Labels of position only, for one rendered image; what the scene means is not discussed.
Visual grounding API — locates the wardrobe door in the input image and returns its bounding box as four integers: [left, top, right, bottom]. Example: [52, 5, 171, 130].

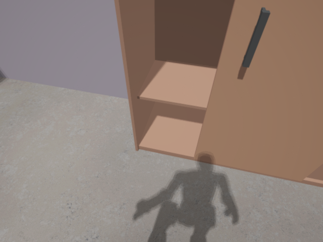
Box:
[194, 0, 323, 181]
[307, 164, 323, 180]

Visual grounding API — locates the handle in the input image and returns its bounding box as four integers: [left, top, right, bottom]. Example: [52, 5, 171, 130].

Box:
[242, 7, 270, 68]

